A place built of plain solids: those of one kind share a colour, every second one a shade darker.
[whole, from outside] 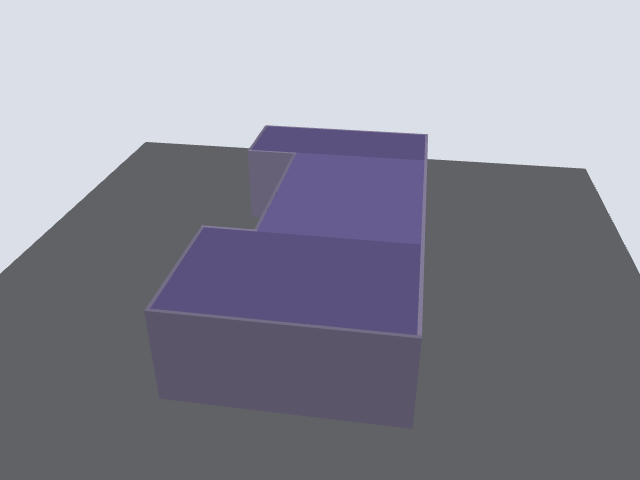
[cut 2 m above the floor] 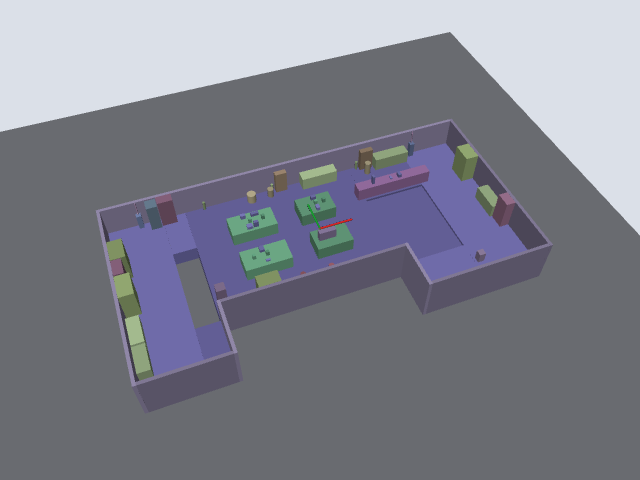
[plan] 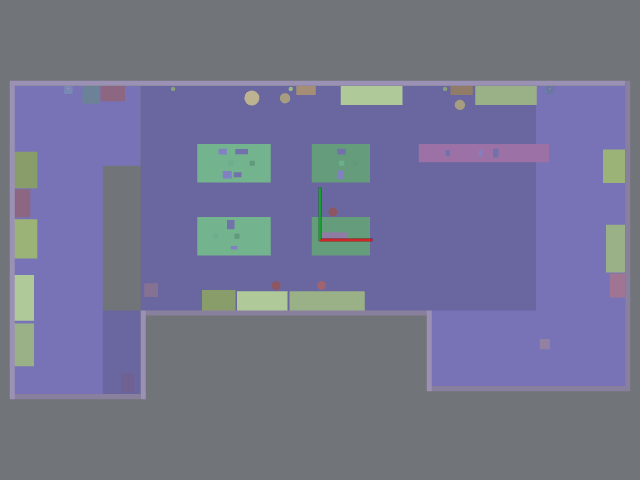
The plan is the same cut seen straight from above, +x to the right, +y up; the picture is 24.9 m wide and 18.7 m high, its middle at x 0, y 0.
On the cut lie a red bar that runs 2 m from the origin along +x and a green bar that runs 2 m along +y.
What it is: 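One storey of a laboratory for chemistry or biology, grown in wings along a spine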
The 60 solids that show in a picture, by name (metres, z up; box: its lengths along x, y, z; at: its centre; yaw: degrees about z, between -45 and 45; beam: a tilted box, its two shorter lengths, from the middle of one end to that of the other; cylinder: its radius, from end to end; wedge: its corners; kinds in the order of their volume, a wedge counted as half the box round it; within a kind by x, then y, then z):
{
 "roof_1": {"box": [4.9, 12.01, 0.2], "at": [-9.44, 0.0, 5.12]},
 "roof_2": {"box": [11.34, 8.75, 1.42], "at": [-1.32, 1.63, 4.52]},
 "roof_3": {"box": [7.53, 11.69, 1.4], "at": [8.12, 0.16, 4.53]},
 "floor_1": {"box": [3.42, 12.01, 1.05], "at": [-10.18, 0.0, 0.47]},
 "floor_2": {"box": [1.48, 3.26, 1.05], "at": [-7.73, -4.37, 0.47]},
 "floor_3": {"box": [1.48, 3.11, 1.05], "at": [-7.73, 4.45, 0.47]},
 "floor_4": {"box": [11.34, 8.75, 1.05], "at": [-1.32, 1.63, 0.47]},
 "floor_5": {"box": [4.06, 2.94, 1.05], "at": [6.39, -4.22, 0.47]},
 "floor_6": {"box": [4.06, 5.64, 0.9], "at": [6.39, 0.07, 0.4]},
 "floor_7": {"box": [4.06, 3.11, 1.05], "at": [6.39, 4.45, 0.47]},
 "floor_8": {"box": [3.47, 11.69, 1.05], "at": [10.15, 0.16, 0.47]},
 "wall_1": {"box": [0.2, 12.41, 5.27], "at": [-11.99, 0.0, 2.59]},
 "wall_2": {"box": [4.9, 0.2, 5.27], "at": [-9.44, -6.1, 2.59]},
 "wall_3": {"box": [0.2, 3.46, 5.27], "at": [-6.89, -4.47, 2.59]},
 "wall_4": {"box": [10.94, 0.2, 5.27], "at": [-1.32, -2.85, 2.59]},
 "wall_5": {"box": [23.78, 0.2, 5.27], "at": [0.0, 6.1, 2.59]},
 "wall_6": {"box": [0.2, 3.14, 5.27], "at": [4.26, -4.32, 2.59]},
 "wall_7": {"box": [7.53, 0.2, 5.27], "at": [8.12, -5.79, 2.59]},
 "wall_8": {"box": [0.2, 12.09, 5.27], "at": [11.99, 0.16, 2.59]},
 "island_1": {"box": [2.87, 1.5, 0.9], "at": [-3.35, 0.15, 1.45]},
 "island_2": {"box": [2.87, 1.5, 0.9], "at": [-3.35, 2.99, 1.45]},
 "island_3": {"box": [2.28, 1.5, 0.9], "at": [0.81, 0.15, 1.45]},
 "island_4": {"box": [2.28, 1.5, 0.9], "at": [0.81, 2.99, 1.45]},
 "fume_1": {"box": [0.87, 1.53, 2.4], "at": [-11.45, 0.04, 2.2]},
 "fume_2": {"box": [0.87, 1.42, 2.4], "at": [-11.45, 2.73, 2.2]},
 "fume_3": {"box": [1.3, 0.8, 2.4], "at": [-3.94, -2.35, 2.2]},
 "fume_4": {"box": [0.86, 1.31, 2.4], "at": [11.46, 2.87, 2.2]},
 "wallbench_1": {"box": [0.75, 1.67, 0.9], "at": [-11.52, -4.09, 1.45]},
 "wallbench_2": {"box": [0.75, 1.78, 0.9], "at": [-11.52, -2.25, 1.45]},
 "wallbench_3": {"box": [1.97, 0.75, 0.9], "at": [-2.25, -2.37, 1.45]},
 "wallbench_4": {"box": [2.93, 0.75, 0.9], "at": [0.28, -2.37, 1.45]},
 "wallbench_5": {"box": [2.4, 0.75, 0.9], "at": [2.01, 5.63, 1.45]},
 "wallbench_6": {"box": [2.39, 0.75, 0.9], "at": [7.25, 5.63, 1.45]},
 "wallbench_7": {"box": [0.75, 1.86, 0.9], "at": [11.51, -0.33, 1.45]},
 "tall_1": {"box": [0.6, 1.1, 2.1], "at": [-11.59, 1.43, 2.05]},
 "tall_2": {"box": [0.96, 0.6, 2.1], "at": [-8.07, 5.7, 2.05]},
 "tall_3": {"box": [0.6, 0.94, 2.1], "at": [11.59, -1.78, 2.05]},
 "guard_1": {"box": [5.08, 0.71, 0.9], "at": [6.39, 3.39, 1.45]},
 "cylinders_1": {"box": [0.77, 0.36, 1.55], "at": [-0.55, 5.82, 1.77]},
 "cylinders_2": {"box": [0.87, 0.36, 1.55], "at": [5.51, 5.82, 1.77]},
 "fridge_1": {"box": [0.67, 0.7, 1.9], "at": [-8.92, 5.65, 1.95]},
 "pier_1": {"box": [0.54, 0.54, 2.81], "at": [-6.58, -1.95, 2.4]},
 "drum_1": {"cylinder": 0.29, "from": [-2.65, 5.53, 1.0], "to": [-2.65, 5.53, 1.62]},
 "drum_2": {"cylinder": 0.2, "from": [-1.36, 5.52, 1.0], "to": [-1.36, 5.52, 1.62]},
 "drum_3": {"cylinder": 0.2, "from": [5.45, 5.26, 1.0], "to": [5.45, 5.26, 1.88]},
 "rack_1": {"box": [1.08, 0.32, 0.66], "at": [0.51, 0.15, 2.23]},
 "covers_1": {"box": [0.51, 0.75, 0.6], "at": [-7.48, -5.57, 1.3]},
 "wash_1": {"box": [0.32, 0.32, 1.05], "at": [-9.8, 5.84, 1.52]},
 "wash_2": {"box": [0.32, 0.32, 1.05], "at": [8.96, 5.84, 1.52]},
 "stool_1": {"cylinder": 0.17, "from": [-1.71, -1.77, 1.0], "to": [-1.71, -1.77, 1.66]},
 "stool_2": {"cylinder": 0.17, "from": [0.06, -1.77, 1.0], "to": [0.06, -1.77, 1.66]},
 "stool_3": {"cylinder": 0.17, "from": [0.5, 1.09, 1.0], "to": [0.5, 1.09, 1.66]},
 "gear_1": {"box": [0.32, 0.22, 0.28], "at": [-3.79, 3.44, 2.04]},
 "gear_2": {"box": [0.36, 0.3, 0.2], "at": [-3.61, 2.54, 2.0]},
 "gear_3": {"box": [0.3, 0.36, 0.2], "at": [-3.47, 0.6, 2.0]},
 "gear_4": {"box": [0.5, 0.2, 0.2], "at": [-3.05, 3.44, 2.0]},
 "gear_5": {"box": [0.22, 0.34, 0.24], "at": [0.81, 2.54, 2.02]},
 "gear_6": {"box": [0.34, 0.22, 0.24], "at": [0.84, 3.44, 2.02]},
 "gear_7": {"box": [0.22, 0.34, 0.24], "at": [6.85, 3.39, 2.02]},
 "bin_1": {"box": [0.4, 0.4, 0.68], "at": [8.76, -4.06, 1.34]}
}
